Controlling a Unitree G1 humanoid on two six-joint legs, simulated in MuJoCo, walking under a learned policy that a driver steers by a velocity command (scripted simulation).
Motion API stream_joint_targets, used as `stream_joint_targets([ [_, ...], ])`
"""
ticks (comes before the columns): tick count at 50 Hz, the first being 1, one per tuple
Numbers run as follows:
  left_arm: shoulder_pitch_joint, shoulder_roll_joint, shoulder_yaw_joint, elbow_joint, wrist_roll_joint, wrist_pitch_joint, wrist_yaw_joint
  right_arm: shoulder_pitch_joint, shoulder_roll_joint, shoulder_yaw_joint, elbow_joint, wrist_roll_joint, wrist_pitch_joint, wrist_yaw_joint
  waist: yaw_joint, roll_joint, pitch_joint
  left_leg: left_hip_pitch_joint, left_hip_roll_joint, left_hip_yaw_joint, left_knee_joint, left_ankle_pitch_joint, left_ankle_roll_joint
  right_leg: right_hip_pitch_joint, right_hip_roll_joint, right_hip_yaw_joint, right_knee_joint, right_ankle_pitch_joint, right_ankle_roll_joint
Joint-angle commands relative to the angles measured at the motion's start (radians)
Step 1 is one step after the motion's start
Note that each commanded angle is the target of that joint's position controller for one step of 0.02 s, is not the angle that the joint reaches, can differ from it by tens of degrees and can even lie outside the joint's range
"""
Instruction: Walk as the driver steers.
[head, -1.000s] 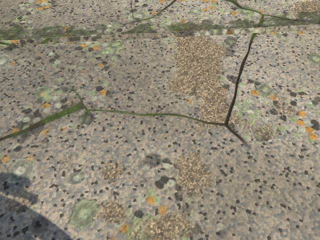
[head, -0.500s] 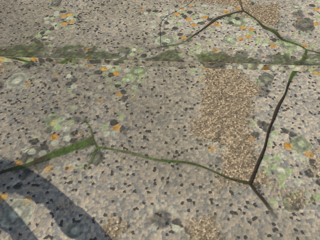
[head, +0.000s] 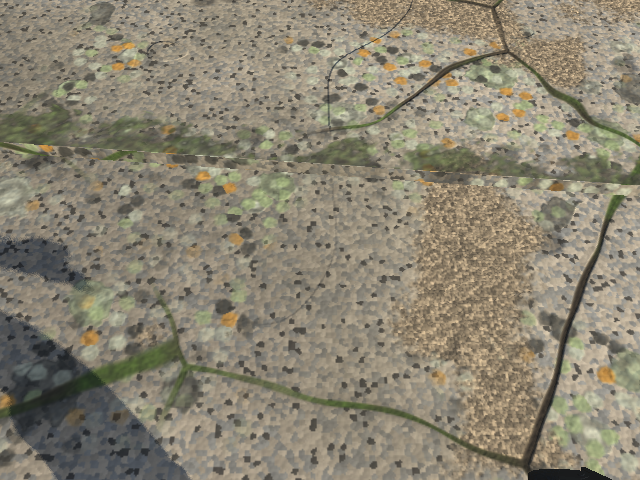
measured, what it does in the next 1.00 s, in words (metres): steps on the spot, turning right: right foot, then left foot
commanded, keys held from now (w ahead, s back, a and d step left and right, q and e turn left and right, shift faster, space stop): s+e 0.40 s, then e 0.18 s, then no key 0.12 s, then w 0.26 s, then w+q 0.04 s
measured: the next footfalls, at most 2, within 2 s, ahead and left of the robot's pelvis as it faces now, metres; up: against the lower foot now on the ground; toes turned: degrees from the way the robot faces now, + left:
right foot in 0.40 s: +0.02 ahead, -0.12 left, +0.00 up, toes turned -16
left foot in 0.80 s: -0.03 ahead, +0.09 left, +0.00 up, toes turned -26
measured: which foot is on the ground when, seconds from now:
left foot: down 0.00-0.40, up 0.42-0.78, down 0.80-1.00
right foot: up 0.00-0.38, down 0.40-0.80, up 0.82-1.00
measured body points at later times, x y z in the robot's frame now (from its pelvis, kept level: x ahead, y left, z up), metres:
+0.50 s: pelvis -0.03 -0.01 +0.00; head -0.01 -0.05 +0.45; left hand +0.16 +0.22 -0.09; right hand +0.02 -0.30 -0.13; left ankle +0.04 +0.10 -0.66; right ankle -0.02 -0.11 -0.73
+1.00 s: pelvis -0.06 +0.01 +0.03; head -0.05 +0.03 +0.47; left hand +0.15 +0.20 -0.11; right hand -0.18 -0.25 -0.09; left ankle -0.07 +0.11 -0.73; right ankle -0.09 -0.13 -0.65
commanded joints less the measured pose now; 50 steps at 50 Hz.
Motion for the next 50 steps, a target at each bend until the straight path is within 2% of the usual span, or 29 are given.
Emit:
stream_joint_targets([
  [1, 0.053, 0.11, 0.036, -0.058, 0.023, 0.029, 0.008, 0.188, -0.113, -0.038, -0.025, 0.02, 0.02, -0.017, -0.094, 0.092, -0.24, 0.446, 0.367, -0.296, -0.146, 0.701, 0.174, -0.312, -0.058, -0.005, 0.342, -0.016, 0.016],
  [2, 0.016, 0.099, 0.039, -0.07, 0.03, 0.04, -0.001, 0.156, -0.092, -0.029, -0.027, 0.017, 0.023, -0.027, -0.078, 0.106, -0.175, 0.363, 0.326, -0.222, -0.18, 0.707, 0.16, -0.306, -0.077, -0.008, 0.328, 0.027, 0.039],
  [3, 0.007, 0.091, 0.041, -0.076, 0.038, 0.055, -0.01, 0.139, -0.094, -0.029, -0.026, 0.02, 0.025, -0.038, -0.063, 0.13, -0.146, 0.297, 0.299, -0.16, -0.205, 0.704, 0.161, -0.282, -0.084, -0.016, 0.319, 0.057, 0.061],
  [4, 0.016, 0.083, 0.042, -0.079, 0.042, 0.069, -0.015, 0.143, -0.106, -0.032, -0.024, 0.018, 0.026, -0.041, -0.054, 0.133, -0.15, 0.259, 0.288, -0.12, -0.208, 0.744, 0.166, -0.249, -0.071, -0.03, 0.338, 0.076, 0.074],
  [6, 0.017, 0.082, 0.046, -0.096, 0.036, 0.09, -0.016, 0.136, -0.125, -0.039, -0.028, 0.014, 0.03, -0.044, -0.036, 0.118, -0.185, 0.242, 0.297, -0.078, -0.209, 0.749, 0.197, -0.24, -0.056, -0.035, 0.359, 0.09, 0.089],
  [11, -0.086, 0.088, 0.038, -0.17, 0.036, 0.141, -0.032, 0.087, -0.135, -0.043, -0.048, 0.001, 0.069, -0.046, -0.032, 0.153, -0.164, 0.177, 0.297, 0.002, -0.226, 0.433, 0.191, -0.218, -0.095, -0.057, 0.194, 0.165, 0.083],
  [16, -0.141, 0.102, 0.025, -0.221, 0.029, 0.138, -0.048, 0.127, -0.184, -0.066, -0.033, 0.002, 0.097, -0.031, -0.072, 0.176, -0.162, 0.209, 0.333, 0.015, -0.175, 0.301, 0.16, -0.103, -0.102, -0.11, -0.073, 0.129, 0.045],
  [18, -0.11, 0.095, 0.022, -0.221, 0.028, 0.125, -0.05, 0.126, -0.202, -0.076, -0.026, 0.014, 0.115, -0.027, -0.054, 0.146, -0.151, 0.187, 0.323, 0.044, -0.1, 0.23, 0.113, -0.023, -0.091, -0.133, -0.256, 0.201, 0.02],
  [19, -0.101, 0.112, 0.026, -0.217, 0.03, 0.113, -0.051, 0.165, -0.199, -0.082, -0.012, 0.014, 0.125, -0.024, -0.057, 0.064, -0.126, 0.139, 0.28, 0.076, -0.019, 0.092, 0.051, 0.019, -0.089, -0.083, -0.398, 0.279, 0.002],
  [20, -0.122, 0.211, 0.044, -0.237, 0.041, 0.1, -0.041, 0.228, -0.16, -0.078, -0.015, 0.016, 0.14, -0.014, -0.086, -0.215, -0.078, 0.011, 0.15, 0.163, 0.21, -0.237, -0.033, 0.009, -0.277, 0.21, -0.588, 0.473, -0.04],
  [21, -0.113, 0.365, 0.079, -0.266, 0.051, 0.101, -0.034, 0.159, -0.116, -0.063, -0.084, 0.018, 0.159, -0.025, -0.049, -0.374, -0.065, -0.154, -0.014, 0.08, 0.432, -0.569, -0.08, -0.059, -0.51, 0.476, -0.617, 0.845, -0.218],
  [22, -0.098, 0.35, 0.088, -0.26, 0.047, 0.104, -0.022, 0.084, -0.131, -0.061, -0.094, 0.007, 0.177, -0.027, -0.018, -0.256, -0.095, -0.112, 0.006, -0.041, 0.59, -0.525, -0.078, -0.129, -0.485, 0.441, -0.634, 0.755, -0.256],
  [23, -0.181, 0.291, 0.07, -0.267, 0.049, 0.108, -0.013, 0.082, -0.126, -0.066, -0.091, 0.019, 0.179, -0.022, -0.07, -0.195, -0.063, -0.106, 0.007, -0.078, 0.626, -0.401, -0.068, -0.168, -0.39, 0.332, -0.625, 0.565, -0.211],
  [24, -0.273, 0.244, 0.058, -0.282, 0.047, 0.114, -0.008, 0.115, -0.135, -0.073, -0.069, 0.024, 0.167, -0.018, -0.118, -0.158, -0.046, -0.097, 0.002, -0.084, 0.609, -0.291, -0.058, -0.171, -0.295, 0.258, -0.612, 0.431, -0.149],
  [25, -0.317, 0.212, 0.051, -0.298, 0.038, 0.113, -0.006, 0.145, -0.154, -0.081, -0.054, 0.009, 0.155, -0.016, -0.129, -0.167, -0.07, -0.098, -0.015, -0.069, 0.623, -0.229, -0.054, -0.13, -0.255, 0.232, -0.596, 0.433, -0.129],
  [26, -0.315, 0.183, 0.045, -0.306, 0.029, 0.111, -0.007, 0.165, -0.16, -0.086, -0.043, -0.002, 0.148, -0.012, -0.123, -0.155, -0.106, -0.092, -0.028, -0.06, 0.641, -0.212, -0.058, -0.086, -0.238, 0.225, -0.587, 0.452, -0.135],
  [27, -0.289, 0.173, 0.043, -0.303, 0.023, 0.107, -0.011, 0.165, -0.152, -0.085, -0.045, -0.002, 0.143, -0.009, -0.111, -0.134, -0.126, -0.099, -0.033, -0.063, 0.634, -0.212, -0.062, -0.041, -0.239, 0.238, -0.582, 0.465, -0.143],
  [30, -0.21, 0.182, 0.052, -0.279, 0.022, 0.096, -0.015, 0.138, -0.114, -0.073, -0.07, 0.014, 0.141, -0.009, -0.069, -0.121, -0.138, -0.132, -0.03, -0.076, 0.478, -0.249, -0.075, 0.099, -0.259, 0.304, -0.587, 0.418, -0.16],
  [34, -0.189, 0.18, 0.05, -0.267, 0.036, 0.101, -0.019, 0.16, -0.118, -0.069, -0.079, 0.024, 0.144, -0.015, -0.045, -0.169, -0.137, 0.01, -0.049, -0.059, 0.262, -0.343, -0.056, 0.08, -0.263, 0.355, -0.627, 0.27, -0.162],
  [35, -0.198, 0.185, 0.051, -0.264, 0.039, 0.103, -0.023, 0.182, -0.119, -0.068, -0.075, 0.027, 0.142, -0.016, -0.05, -0.173, -0.132, 0.07, -0.06, -0.049, 0.204, -0.363, -0.044, 0.048, -0.255, 0.354, -0.634, 0.258, -0.154],
  [37, -0.19, 0.197, 0.054, -0.249, 0.039, 0.11, -0.027, 0.266, -0.126, -0.07, -0.057, 0.025, 0.134, -0.014, -0.073, -0.181, -0.154, 0.212, -0.091, -0.012, 0.068, -0.388, -0.012, -0.026, -0.234, 0.362, -0.669, 0.066, -0.133],
  [39, -0.228, 0.184, 0.051, -0.245, 0.023, 0.115, -0.018, 0.398, -0.105, -0.064, -0.012, 0.013, 0.12, -0.018, -0.152, -0.147, -0.113, 0.43, -0.103, 0.035, -0.191, -0.263, 0.041, -0.202, -0.158, 0.322, -0.669, -0.106, -0.072],
  [40, -0.245, 0.135, 0.039, -0.255, 0.023, 0.11, -0.009, 0.442, -0.14, -0.066, 0.001, -0.001, 0.107, -0.027, -0.174, -0.007, -0.069, 0.489, 0.005, -0.105, -0.344, -0.396, 0.068, -0.324, -0.069, 0.241, -0.513, -0.132, -0.01],
  [41, -0.236, 0.049, 0.019, -0.271, 0.01, 0.097, -0.006, 0.417, -0.221, -0.076, -0.021, -0.005, 0.094, -0.027, -0.16, 0.241, -0.082, 0.496, 0.322, -0.522, -0.467, -0.72, 0.126, -0.465, 0.081, 0.057, -0.185, -0.063, 0.021],
  [42, -0.336, 0.15, 0.043, -0.292, 0.043, 0.081, -0.004, 0.355, -0.284, -0.097, -0.013, -0.014, 0.087, -0.021, -0.162, 0.167, 0.094, 0.249, 0.383, -0.636, -0.547, -0.772, 0.182, -0.533, 0.05, 0.126, -0.085, 0.127, 0.023],
  [43, -0.298, 0.166, 0.053, -0.273, 0.041, 0.072, -0.016, 0.273, -0.243, -0.087, -0.013, -0.004, 0.075, -0.022, -0.083, 0.115, 0.111, 0.212, 0.324, -0.553, -0.542, -0.687, 0.16, -0.48, 0.032, 0.171, 0.005, 0.235, 0.016],
  [44, -0.222, 0.174, 0.056, -0.231, 0.047, 0.066, -0.033, 0.214, -0.206, -0.079, -0.019, 0.006, 0.063, -0.018, -0.039, 0.108, 0.076, 0.229, 0.26, -0.451, -0.52, -0.574, 0.12, -0.439, 0.031, 0.147, 0.07, 0.292, 0.021],
  [46, -0.155, 0.168, 0.057, -0.182, 0.065, 0.061, -0.052, 0.214, -0.179, -0.075, -0.017, 0.017, 0.046, -0.013, -0.043, 0.125, 0.014, 0.289, 0.191, -0.322, -0.495, -0.471, 0.1, -0.429, 0.023, 0.079, 0.182, 0.315, 0.033],
  [50, -0.289, 0.108, 0.032, -0.216, 0.066, 0.051, -0.068, 0.37, -0.154, -0.075, 0.055, 0.025, 0.024, 0.004, -0.117, 0.125, 0.043, 0.41, 0.189, -0.319, -0.493, -0.401, 0.145, -0.544, -0.08, -0.035, 0.09, 0.357, 0.066],
])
